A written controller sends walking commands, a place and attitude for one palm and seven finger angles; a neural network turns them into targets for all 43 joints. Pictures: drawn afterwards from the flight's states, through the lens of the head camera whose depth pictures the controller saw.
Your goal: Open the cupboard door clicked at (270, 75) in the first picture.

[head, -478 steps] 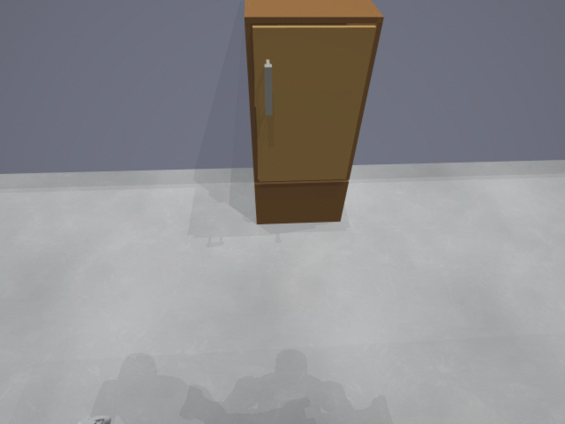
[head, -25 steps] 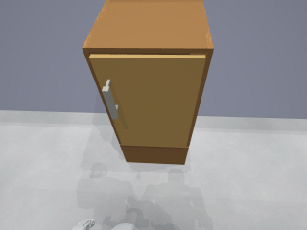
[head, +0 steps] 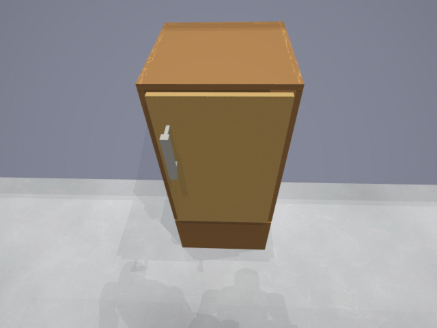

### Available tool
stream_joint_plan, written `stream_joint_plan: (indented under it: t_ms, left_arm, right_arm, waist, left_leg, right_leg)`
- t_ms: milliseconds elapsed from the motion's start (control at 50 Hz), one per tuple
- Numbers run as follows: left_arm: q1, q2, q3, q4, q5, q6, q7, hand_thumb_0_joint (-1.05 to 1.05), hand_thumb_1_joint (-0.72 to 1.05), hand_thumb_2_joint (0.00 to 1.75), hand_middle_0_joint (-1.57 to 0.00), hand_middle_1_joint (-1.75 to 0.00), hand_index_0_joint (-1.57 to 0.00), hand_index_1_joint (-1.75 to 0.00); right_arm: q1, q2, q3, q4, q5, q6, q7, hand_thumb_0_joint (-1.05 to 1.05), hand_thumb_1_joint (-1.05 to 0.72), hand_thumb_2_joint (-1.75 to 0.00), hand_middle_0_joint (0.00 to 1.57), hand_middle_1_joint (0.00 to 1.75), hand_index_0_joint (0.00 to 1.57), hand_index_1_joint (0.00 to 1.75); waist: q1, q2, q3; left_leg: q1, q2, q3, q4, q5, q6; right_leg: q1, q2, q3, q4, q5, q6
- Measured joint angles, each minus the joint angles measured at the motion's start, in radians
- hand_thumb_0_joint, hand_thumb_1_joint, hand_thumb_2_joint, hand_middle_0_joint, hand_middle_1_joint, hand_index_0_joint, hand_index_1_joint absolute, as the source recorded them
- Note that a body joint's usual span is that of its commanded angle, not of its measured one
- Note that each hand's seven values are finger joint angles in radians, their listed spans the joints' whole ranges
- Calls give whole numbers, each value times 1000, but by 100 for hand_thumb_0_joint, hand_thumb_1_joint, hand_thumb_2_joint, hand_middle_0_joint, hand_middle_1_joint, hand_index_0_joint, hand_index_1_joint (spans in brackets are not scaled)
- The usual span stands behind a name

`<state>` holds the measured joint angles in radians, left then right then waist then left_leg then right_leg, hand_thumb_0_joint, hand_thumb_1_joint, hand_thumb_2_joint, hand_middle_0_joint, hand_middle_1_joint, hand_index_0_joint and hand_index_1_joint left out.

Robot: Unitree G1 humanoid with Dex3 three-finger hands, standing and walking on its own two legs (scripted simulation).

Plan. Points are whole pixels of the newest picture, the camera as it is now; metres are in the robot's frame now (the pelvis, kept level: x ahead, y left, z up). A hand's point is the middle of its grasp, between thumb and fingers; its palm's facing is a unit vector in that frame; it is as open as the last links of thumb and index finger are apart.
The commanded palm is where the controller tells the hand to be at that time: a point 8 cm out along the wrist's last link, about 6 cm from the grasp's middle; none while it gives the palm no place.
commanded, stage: come to a stop and stand still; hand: left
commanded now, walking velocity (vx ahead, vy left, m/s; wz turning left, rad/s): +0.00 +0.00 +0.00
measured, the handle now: (170, 153) +0.57 +0.18 -0.05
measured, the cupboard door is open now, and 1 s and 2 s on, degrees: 0 0 0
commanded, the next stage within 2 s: look again from close up in 0.34 s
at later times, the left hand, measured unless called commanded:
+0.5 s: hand out of the picture +0.05 +0.22 -0.16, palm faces +0.01 -0.96 -0.28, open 7.4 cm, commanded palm none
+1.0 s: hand out of the picture -0.06 +0.20 -0.18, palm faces +0.01 -0.98 -0.19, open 7.4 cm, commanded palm none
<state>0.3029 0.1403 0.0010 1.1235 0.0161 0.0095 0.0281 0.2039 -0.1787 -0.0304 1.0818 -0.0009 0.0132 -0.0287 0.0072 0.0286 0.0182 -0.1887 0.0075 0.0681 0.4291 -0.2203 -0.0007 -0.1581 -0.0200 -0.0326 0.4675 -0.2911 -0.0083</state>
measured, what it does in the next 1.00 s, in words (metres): stands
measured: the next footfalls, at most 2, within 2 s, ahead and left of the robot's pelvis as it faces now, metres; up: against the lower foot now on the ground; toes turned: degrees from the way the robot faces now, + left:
none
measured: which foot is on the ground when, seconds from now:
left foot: down 0.00-1.00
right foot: down 0.00-1.00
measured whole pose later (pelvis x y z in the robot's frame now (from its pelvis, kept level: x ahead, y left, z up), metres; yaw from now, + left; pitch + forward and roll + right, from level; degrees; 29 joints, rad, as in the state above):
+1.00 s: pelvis -0.03 +0.03 +0.00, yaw +0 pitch -2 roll -1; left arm 0.36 0.17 -0.02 1.09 0.03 0.00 0.03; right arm 0.27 -0.19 0.00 1.10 -0.01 0.01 -0.01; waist 0.01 -0.01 0.02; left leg -0.23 -0.01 0.07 0.43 -0.17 0.04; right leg -0.17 -0.04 -0.03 0.43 -0.22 0.03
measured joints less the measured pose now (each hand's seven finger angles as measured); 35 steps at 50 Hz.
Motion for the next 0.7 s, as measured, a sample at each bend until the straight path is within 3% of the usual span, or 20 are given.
stream_joint_plan:
  t_ms: [100,260,480,700]
  left_arm:
    - [4,-4,-12,-39,10,-13,-7,1,90,90,-21,-30,-21,-30]
    - [-15,47,7,-121,10,-14,0,1,90,90,-21,-30,-21,-30]
    - [-72,112,5,-154,5,-10,-4,1,90,90,-20,-30,-21,-30]
    - [-37,103,-6,-120,9,-4,-4,1,90,90,-20,-30,-20,-30]
  right_arm:
    - [51,-3,11,-26,-13,-6,13,0,-93,-90,20,30,20,30]
    - [109,-48,-3,-79,-21,-5,1,1,-92,-90,20,30,20,30]
    - [61,-60,18,-76,-18,-7,14,1,-91,-90,19,30,20,30]
    - [40,-50,28,-49,-16,-7,25,0,-91,-90,20,30,20,30]
  waist:
    - [-11,-13,11]
    - [-24,-18,-11]
    - [-20,-23,-20]
    - [-11,-24,-21]
  left_leg:
    - [-21,10,-13,22,3,-2]
    - [-71,24,-34,129,-46,-4]
    - [-46,16,-18,95,-15,11]
    - [-44,-2,-8,37,30,29]
  right_leg:
    - [-11,10,-13,11,4,-9]
    - [-34,21,-32,72,-26,-15]
    - [-17,13,-17,43,10,1]
    - [-18,-3,-8,-11,56,20]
